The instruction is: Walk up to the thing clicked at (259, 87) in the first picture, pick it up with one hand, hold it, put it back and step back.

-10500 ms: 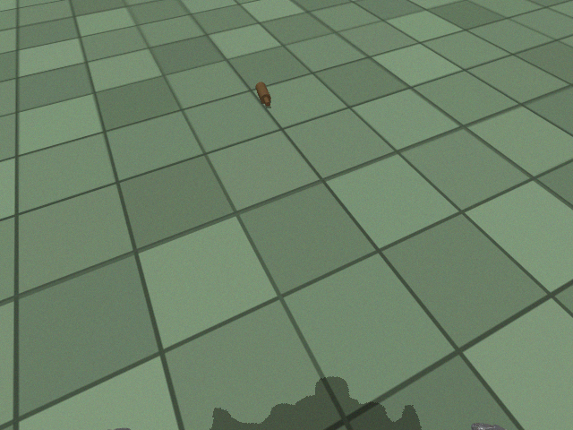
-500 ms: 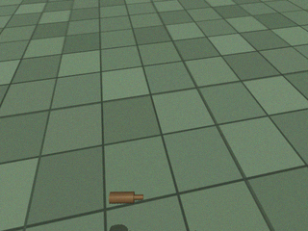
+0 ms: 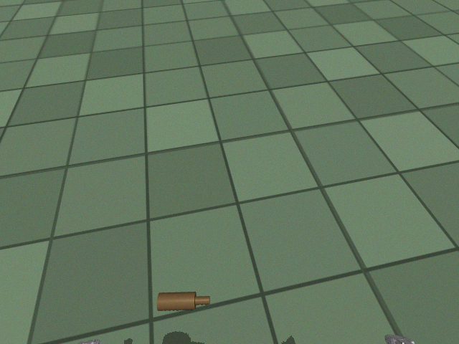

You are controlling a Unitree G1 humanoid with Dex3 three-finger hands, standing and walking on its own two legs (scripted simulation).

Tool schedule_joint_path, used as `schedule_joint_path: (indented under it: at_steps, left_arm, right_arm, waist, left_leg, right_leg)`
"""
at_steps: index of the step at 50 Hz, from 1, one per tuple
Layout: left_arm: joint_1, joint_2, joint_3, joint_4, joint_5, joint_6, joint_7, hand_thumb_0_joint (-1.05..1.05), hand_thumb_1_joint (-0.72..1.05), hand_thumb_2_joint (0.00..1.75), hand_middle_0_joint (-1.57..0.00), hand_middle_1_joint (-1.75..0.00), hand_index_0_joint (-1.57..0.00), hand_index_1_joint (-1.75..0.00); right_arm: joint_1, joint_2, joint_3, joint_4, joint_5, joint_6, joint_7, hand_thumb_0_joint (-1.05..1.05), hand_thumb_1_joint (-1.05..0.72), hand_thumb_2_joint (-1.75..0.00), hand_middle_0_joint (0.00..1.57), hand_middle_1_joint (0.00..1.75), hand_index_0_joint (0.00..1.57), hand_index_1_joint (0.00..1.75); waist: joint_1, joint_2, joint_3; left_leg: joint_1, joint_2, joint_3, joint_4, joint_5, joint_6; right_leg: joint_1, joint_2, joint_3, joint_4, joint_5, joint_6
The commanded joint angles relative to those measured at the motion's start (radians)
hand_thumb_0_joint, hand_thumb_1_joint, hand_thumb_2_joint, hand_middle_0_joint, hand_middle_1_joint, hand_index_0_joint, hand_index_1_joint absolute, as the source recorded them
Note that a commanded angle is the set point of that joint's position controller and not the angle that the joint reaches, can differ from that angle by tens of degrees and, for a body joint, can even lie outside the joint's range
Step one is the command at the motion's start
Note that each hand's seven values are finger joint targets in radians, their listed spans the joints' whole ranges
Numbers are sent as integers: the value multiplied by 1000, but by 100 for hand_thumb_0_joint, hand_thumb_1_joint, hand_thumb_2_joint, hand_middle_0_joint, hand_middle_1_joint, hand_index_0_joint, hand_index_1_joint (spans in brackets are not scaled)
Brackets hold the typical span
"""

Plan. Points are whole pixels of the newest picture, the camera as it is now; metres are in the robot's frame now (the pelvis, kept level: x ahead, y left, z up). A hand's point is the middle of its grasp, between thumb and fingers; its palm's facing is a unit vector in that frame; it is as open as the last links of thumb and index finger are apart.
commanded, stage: walk up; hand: left
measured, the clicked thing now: (184, 300) +0.36 +0.22 -0.74
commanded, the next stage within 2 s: stand in 1.62 s
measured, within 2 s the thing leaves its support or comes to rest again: neither
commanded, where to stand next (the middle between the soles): +0.03 -0.01 m, yaw +2 degrees
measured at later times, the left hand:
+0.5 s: hand out of the picture +0.08 +0.25 -0.15, palm faces -0.03 -0.94 -0.35, open 7.4 cm
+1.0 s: hand out of the picture +0.08 +0.25 -0.15, palm faces -0.02 -0.95 -0.32, open 7.4 cm
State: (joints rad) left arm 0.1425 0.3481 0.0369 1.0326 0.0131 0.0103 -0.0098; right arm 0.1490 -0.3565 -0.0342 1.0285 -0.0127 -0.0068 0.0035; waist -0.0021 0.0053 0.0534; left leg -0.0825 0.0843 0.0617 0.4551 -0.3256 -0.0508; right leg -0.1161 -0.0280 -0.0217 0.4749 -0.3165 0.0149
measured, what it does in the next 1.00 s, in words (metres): stands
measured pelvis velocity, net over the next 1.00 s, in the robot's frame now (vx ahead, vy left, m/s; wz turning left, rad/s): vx -0.02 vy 0.00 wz -0.01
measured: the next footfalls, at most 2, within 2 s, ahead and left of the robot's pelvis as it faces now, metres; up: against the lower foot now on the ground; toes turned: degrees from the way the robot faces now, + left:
none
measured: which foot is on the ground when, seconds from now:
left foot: down 0.00-1.00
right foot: down 0.00-1.00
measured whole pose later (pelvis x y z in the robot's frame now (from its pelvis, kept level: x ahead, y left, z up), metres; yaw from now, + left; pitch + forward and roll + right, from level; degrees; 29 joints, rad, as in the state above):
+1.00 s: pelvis -0.02 +0.00 +0.00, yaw -1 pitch -3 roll +0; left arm 0.10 0.35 0.04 1.02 0.02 0.03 -0.03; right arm 0.20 -0.35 -0.02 1.04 -0.01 -0.03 0.00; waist 0.00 -0.02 0.09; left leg -0.10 0.05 0.02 0.45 -0.29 -0.03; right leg -0.18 -0.03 -0.04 0.48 -0.25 0.01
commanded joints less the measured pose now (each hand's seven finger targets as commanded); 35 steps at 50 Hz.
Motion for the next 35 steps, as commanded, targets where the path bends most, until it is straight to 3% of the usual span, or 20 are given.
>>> schedule_joint_path:
  at_steps: [1, 5, 12, 17, 19, 21, 23, 24, 25, 26, 27, 28, 29, 30, 31, 32, 33, 34, 35]
  left_arm:
    - [-13, 226, 49, -72, -2, -23, 17, 0, 90, 90, -20, -30, -20, -30]
    - [-30, 228, 49, -86, -2, -21, 15, 0, 90, 90, -20, -30, -20, -30]
    - [-63, 219, 46, -109, 0, -20, 10, 0, 90, 90, -20, -30, -20, -30]
    - [-43, 215, 47, -106, 0, -18, 6, 0, 90, 90, -20, -30, -20, -30]
    - [-30, 226, 50, -102, 1, -20, 6, 0, 90, 90, -20, -30, -20, -30]
    - [-12, 246, 54, -102, 1, -23, 7, 0, 90, 90, -20, -30, -20, -30]
    - [-10, 277, 62, -108, 6, -23, 10, 0, 90, 90, -20, -30, -20, -30]
    - [-19, 283, 63, -113, 8, -22, 10, 0, 90, 90, -20, -30, -20, -30]
    - [-26, 280, 63, -119, 11, -20, 9, 0, 90, 90, -20, -30, -20, -30]
    - [-46, 272, 61, -127, 10, -19, 7, 0, 90, 90, -20, -30, -20, -30]
    - [-90, 253, 53, -144, 10, -17, 5, 0, 90, 90, -20, -30, -20, -30]
    - [-114, 219, 48, -156, 3, -15, 3, 0, 90, 90, -20, -30, -20, -30]
    - [-99, 190, 44, -151, -4, -14, 3, 0, 90, 90, -20, -30, -20, -30]
    - [-102, 189, 47, -143, -2, -9, 5, 0, 90, 90, -20, -30, -20, -30]
    - [-94, 186, 48, -141, 1, -8, 5, 0, 90, 90, -20, -30, -20, -30]
    - [-83, 180, 45, -139, -2, -13, 2, 0, 90, 90, -20, -30, -20, -30]
    - [-55, 180, 44, -134, -3, -18, -3, 0, 90, 90, -20, -30, -20, -30]
    - [-18, 184, 46, -116, 0, -21, -7, 0, 90, 90, -20, -30, -20, -30]
    - [12, 192, 48, -101, 0, -25, -8, 0, 90, 90, -20, -30, -20, -30]
  right_arm:
    - [-12, -202, -47, -79, 1, -20, -20, 0, -90, -90, 20, 30, 20, 30]
    - [-19, -208, -49, -85, -1, -20, -17, 0, -90, -90, 20, 30, 20, 30]
    - [7, -229, -54, -85, 1, -24, -18, 0, -90, -90, 20, 30, 20, 30]
    - [-4, -238, -60, -98, 3, -25, -19, 0, -90, -90, 20, 30, 20, 30]
    - [-19, -226, -60, -111, 3, -21, -18, 0, -90, -90, 20, 30, 20, 30]
    - [-37, -204, -51, -119, 4, -19, -16, 0, -90, -90, 20, 30, 20, 30]
    - [-34, -176, -42, -121, 3, -18, -13, 0, -90, -90, 20, 30, 20, 30]
    - [-22, -171, -42, -118, 1, -18, -12, 0, -90, -90, 20, 30, 20, 30]
    - [-2, -170, -41, -113, 0, -21, -11, 0, -90, -90, 20, 30, 20, 30]
    - [21, -174, -43, -104, -2, -26, -10, 0, -90, -90, 20, 30, 20, 30]
    - [74, -192, -49, -85, -5, -33, -11, 0, -90, -90, 20, 30, 20, 30]
    - [113, -234, -63, -67, -9, -42, -13, 0, -90, -90, 20, 30, 20, 30]
    - [121, -272, -72, -61, -6, -46, -16, 0, -90, -90, 20, 30, 20, 30]
    - [112, -302, -80, -65, -5, -48, -18, 0, -90, -90, 20, 30, 20, 30]
    - [94, -306, -80, -73, -8, -49, -19, 0, -90, -90, 20, 30, 20, 30]
    - [77, -299, -79, -79, -13, -48, -19, 0, -90, -90, 20, 30, 20, 30]
    - [49, -294, -78, -94, -12, -45, -19, 0, -90, -90, 20, 30, 20, 30]
    - [16, -289, -75, -112, -9, -41, -19, 0, -90, -90, 20, 30, 20, 30]
    - [-17, -266, -67, -126, -2, -37, -22, 0, -90, -90, 20, 30, 20, 30]
  waist:
    - [7, -36, -71]
    - [6, -24, -58]
    - [-7, 22, -71]
    - [4, 39, -73]
    - [9, 7, -64]
    - [21, -47, -56]
    - [29, -108, -46]
    - [23, -133, -27]
    - [12, -146, -20]
    - [-1, -141, -15]
    - [-34, -109, -20]
    - [-47, -36, -24]
    - [-37, 39, -35]
    - [-35, 71, -11]
    - [-24, 110, 2]
    - [-15, 125, 6]
    - [2, 147, 2]
    - [22, 149, 6]
    - [36, 109, -16]
  left_leg:
    - [-11, 37, -3, 3, 408, 83]
    - [-14, 35, -3, 0, 365, 87]
    - [13, 63, -36, -33, 425, 101]
    - [35, 86, -45, -24, 418, 124]
    - [-27, 54, -19, 7, 320, 113]
    - [-98, -2, 22, 68, 199, 86]
    - [-118, -49, 31, 123, 61, 69]
    - [-129, -62, 23, 119, -29, 68]
    - [-123, -63, 12, 84, -70, 74]
    - [-81, -53, 1, 47, -14, 78]
    - [2, -15, -27, -32, 142, 90]
    - [74, 64, -114, -87, 312, 115]
    - [124, 158, -223, -121, 420, 170]
    - [122, 231, -271, -128, 484, 235]
    - [122, 265, -280, -117, 557, 270]
    - [111, 251, -252, -105, 576, 263]
    - [79, 215, -206, -91, 528, 240]
    - [3, 175, -154, -61, 476, 203]
    - [-55, 110, -80, -3, 465, 149]
  right_leg:
    - [37, -82, 64, -32, 514, -83]
    - [21, -74, 64, -27, 463, -84]
    - [-7, -57, 50, 12, 410, -78]
    - [-31, -41, 23, 30, 373, -67]
    - [5, -54, 56, -1, 364, -80]
    - [42, -103, 139, -62, 332, -118]
    - [25, -176, 220, -116, 286, -183]
    - [10, -195, 241, -123, 288, -204]
    - [-5, -197, 235, -114, 301, -205]
    - [-49, -178, 201, -103, 279, -185]
    - [-108, -133, 140, -53, 280, -138]
    - [-176, -63, 69, 51, 286, -79]
    - [-224, -1, 10, 143, 207, -40]
    - [-253, 25, -25, 192, 9, -32]
    - [-259, 6, -3, 177, -185, -40]
    - [-248, -10, 11, 125, -206, -50]
    - [-210, -10, 4, 90, -159, -59]
    - [-112, -19, 4, 24, -8, -60]
    - [-2, -38, 25, -47, 258, -63]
